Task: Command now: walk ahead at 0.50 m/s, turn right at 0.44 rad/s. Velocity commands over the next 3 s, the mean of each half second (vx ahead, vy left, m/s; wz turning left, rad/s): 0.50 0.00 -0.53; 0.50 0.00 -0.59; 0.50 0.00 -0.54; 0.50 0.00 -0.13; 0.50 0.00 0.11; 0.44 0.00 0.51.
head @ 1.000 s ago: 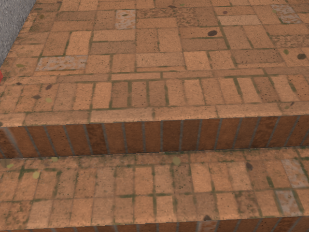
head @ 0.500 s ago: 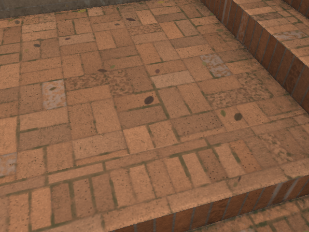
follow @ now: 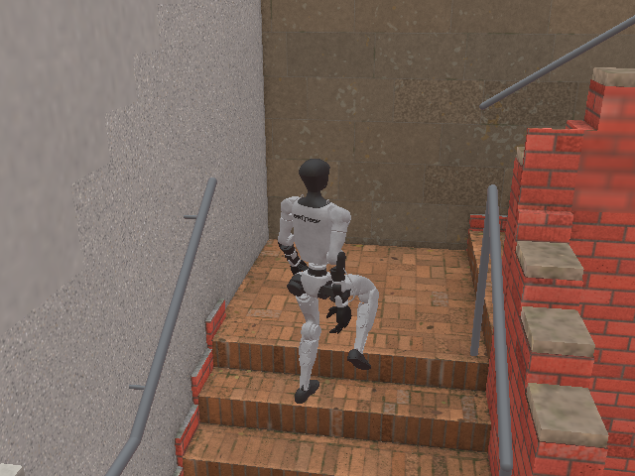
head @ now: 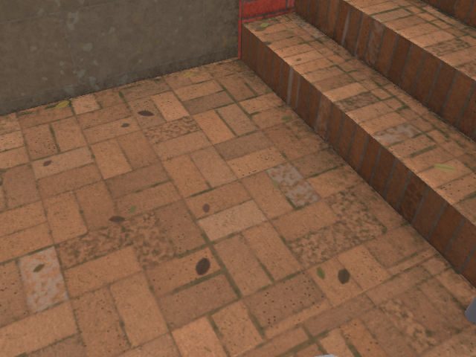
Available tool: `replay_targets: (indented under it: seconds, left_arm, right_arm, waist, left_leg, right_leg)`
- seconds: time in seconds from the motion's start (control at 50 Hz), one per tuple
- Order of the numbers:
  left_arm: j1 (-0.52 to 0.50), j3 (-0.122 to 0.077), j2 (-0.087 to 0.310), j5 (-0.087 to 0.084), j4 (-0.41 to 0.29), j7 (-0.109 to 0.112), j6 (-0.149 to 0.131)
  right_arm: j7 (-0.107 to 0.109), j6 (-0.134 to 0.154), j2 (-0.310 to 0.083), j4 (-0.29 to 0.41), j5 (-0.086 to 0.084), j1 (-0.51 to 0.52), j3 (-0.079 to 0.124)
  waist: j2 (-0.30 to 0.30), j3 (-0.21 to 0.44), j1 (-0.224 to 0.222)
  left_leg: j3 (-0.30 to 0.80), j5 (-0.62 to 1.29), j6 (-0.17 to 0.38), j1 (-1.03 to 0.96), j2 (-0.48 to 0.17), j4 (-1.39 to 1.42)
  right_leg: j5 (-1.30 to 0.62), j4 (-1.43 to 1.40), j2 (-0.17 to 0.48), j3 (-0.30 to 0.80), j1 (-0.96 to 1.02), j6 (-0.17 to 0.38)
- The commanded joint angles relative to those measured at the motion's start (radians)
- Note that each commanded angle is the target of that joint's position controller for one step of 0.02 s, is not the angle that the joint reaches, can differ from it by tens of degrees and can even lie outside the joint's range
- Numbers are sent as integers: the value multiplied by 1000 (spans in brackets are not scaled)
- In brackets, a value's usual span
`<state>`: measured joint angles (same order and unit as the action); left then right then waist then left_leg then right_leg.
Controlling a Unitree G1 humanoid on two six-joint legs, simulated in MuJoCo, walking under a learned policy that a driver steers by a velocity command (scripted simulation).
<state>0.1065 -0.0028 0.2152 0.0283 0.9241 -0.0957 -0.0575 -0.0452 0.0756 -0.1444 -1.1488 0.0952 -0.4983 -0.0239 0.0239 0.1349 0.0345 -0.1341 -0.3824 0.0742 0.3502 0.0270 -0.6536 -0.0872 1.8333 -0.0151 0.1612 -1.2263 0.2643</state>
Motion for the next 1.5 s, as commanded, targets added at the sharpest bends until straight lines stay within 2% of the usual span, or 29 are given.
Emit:
replay_targets:
  seconds: [0.02,0.18,0.22,0.28,0.34,0.36,0.38,0.4,0.42,0.52,0.6,0.7,0.78,0.82,0.84,0.86,0.88,0.92,0.98,1.0,1.04,1.1,1.24,1.32,1.34,1.36,1.38,1.44,1.5]
  left_arm:
    - [-84,19,-19,-3,-70,-18,16]
    - [-456,52,-59,-11,-270,17,47]
    - [-593,69,-89,5,-332,-4,102]
    - [-490,34,-30,-9,-321,-21,94]
    - [-42,-18,56,-12,-150,6,47]
    - [216,-38,140,-39,-71,22,53]
    - [478,-51,153,33,70,35,62]
    - [512,-72,163,72,65,41,53]
    - [352,-68,148,67,70,57,3]
    - [-70,-7,-54,19,58,32,-75]
    - [146,-12,3,62,56,67,-121]
    - [293,-27,60,-18,21,27,-127]
    - [357,-67,127,-4,31,10,-94]
    - [352,-80,130,13,28,19,-83]
    - [337,-54,41,18,-4,21,-88]
    - [443,-5,-115,37,-51,30,-96]
    - [247,-43,19,10,-58,21,-87]
    - [182,-59,37,-15,-43,41,-64]
    - [159,-48,-29,32,-23,41,-60]
    - [138,-47,-39,20,-28,33,-58]
    - [110,-78,18,-2,-106,57,3]
    - [68,-72,7,9,-152,51,30]
    - [-125,-69,40,7,-242,52,29]
    - [73,-88,68,27,-198,70,-2]
    - [267,-112,126,39,-148,82,-12]
    - [311,-139,255,37,-155,99,-12]
    - [336,-138,242,15,-166,107,-1]
    - [200,-102,135,-8,-171,102,-5]
    - [148,-75,82,-6,-180,100,-34]
  right_arm:
    - [9,53,-16,59,35,48,-14]
    - [-25,31,39,-116,74,-330,-57]
    - [-57,21,8,-95,33,-261,-52]
    - [-51,81,-135,-46,-43,-213,-31]
    - [-43,87,-347,38,-35,-61,52]
    - [-63,83,-277,84,43,-125,51]
    - [-100,66,-156,101,46,-59,41]
    - [-113,37,-106,110,-29,-48,48]
    - [-94,43,-57,136,-45,38,50]
    - [-5,2,-57,286,-19,189,12]
    - [14,29,-110,374,-35,324,24]
    - [11,-20,-56,510,-32,580,2]
    - [25,-16,-135,541,-51,676,29]
    - [54,29,-212,513,-91,548,70]
    - [71,56,-252,465,-94,354,84]
    - [65,64,-251,422,-88,154,81]
    - [80,57,-210,380,-52,84,92]
    - [104,49,-169,377,-47,210,88]
    - [96,37,-31,383,-49,293,65]
    - [98,43,-43,376,-41,300,74]
    - [60,78,-153,308,-101,211,95]
    - [52,80,-137,293,-89,224,93]
    - [77,53,-215,232,-80,87,114]
    - [83,13,-252,210,-81,38,119]
    - [80,9,-252,238,-80,48,117]
    - [57,21,-143,328,-94,44,87]
    - [43,21,-210,328,-69,111,106]
    - [28,19,-157,351,-60,183,90]
    - [28,-24,-147,325,-39,113,83]
  waist:
    - [-136,-123,-17]
    - [-86,-160,82]
    - [-122,-183,48]
    - [-197,-98,-90]
    - [-276,-2,-232]
    - [-143,264,-232]
    - [128,281,-281]
    - [58,237,-280]
    - [-40,8,-193]
    - [-86,-92,97]
    - [-48,-49,4]
    - [43,-121,-71]
    - [79,-148,-105]
    - [64,-37,-52]
    - [-55,177,10]
    - [-413,466,34]
    - [-281,232,126]
    - [-111,-55,56]
    - [-94,-43,-7]
    - [-87,-42,-11]
    - [-16,-148,-74]
    - [-156,-157,-79]
    - [-107,-207,-5]
    - [-100,-79,-76]
    - [-37,51,-155]
    - [237,107,-115]
    - [166,103,-137]
    - [-39,-76,-40]
    - [-1,-37,22]
  left_leg:
    - [192,115,119,-2,-210,396]
    - [108,392,93,-433,-290,518]
    - [18,575,85,-262,-340,666]
    - [-98,1773,37,-194,-344,507]
    - [-56,2188,-48,-343,-366,196]
    - [65,1908,-81,47,-310,-109]
    - [88,351,-121,397,-52,-571]
    - [349,341,-17,403,56,-1096]
    - [408,404,9,530,26,-1280]
    - [318,291,54,579,-71,-1227]
    - [199,357,-20,486,-102,-899]
    - [122,318,-166,159,-108,-184]
    - [135,330,-127,210,-75,135]
    - [126,412,-12,-50,-85,166]
    - [218,613,128,-428,-201,68]
    - [647,681,420,-1001,-479,154]
    - [758,372,305,-859,-479,323]
    - [494,104,143,-434,-414,408]
    - [273,357,132,-315,-340,490]
    - [207,401,131,-317,-319,500]
    - [105,490,42,-142,-312,489]
    - [-1,400,34,-113,-275,500]
    - [-64,454,35,-325,-329,468]
    - [-149,940,23,-408,-304,13]
    - [-138,716,-16,-204,-291,-249]
    - [-134,2,-74,261,-138,-582]
    - [62,-180,-87,403,-47,-720]
    - [132,38,-78,301,-160,-541]
    - [117,57,-91,147,-136,-469]
  right_leg:
    - [99,265,17,-107,-142,-1]
    - [76,-85,74,-191,-440,37]
    - [216,-211,137,-314,-180,5]
    - [361,-332,-19,-465,338,-42]
    - [350,-709,-113,-383,735,-51]
    - [154,-706,-58,-61,1312,33]
    - [173,-1093,81,373,1517,128]
    - [338,-1337,194,653,1267,132]
    - [400,-1349,182,603,1020,90]
    - [363,-1456,93,238,617,37]
    - [154,-1472,-25,24,619,-28]
    - [39,-1513,48,81,686,-10]
    - [-44,-1427,193,267,1053,7]
    - [-243,-1304,157,254,1099,-71]
    - [-192,-1047,40,158,974,-147]
    - [431,-718,-152,30,520,-255]
    - [612,-538,-100,-12,274,-240]
    - [371,-448,38,-28,295,-204]
    - [326,-548,97,-47,447,-219]
    - [314,-563,103,-56,438,-227]
    - [249,-628,73,-125,493,-233]
    - [122,-806,92,-158,529,-227]
    - [212,-1170,66,-257,643,-178]
    - [340,-1349,-79,-328,906,-79]
    - [363,-1353,10,-169,1203,-24]
    - [372,-1407,305,338,1510,119]
    - [224,-1533,377,558,1477,157]
    - [-105,-1563,256,154,1169,32]
    - [-429,-1545,189,1,1061,-12]
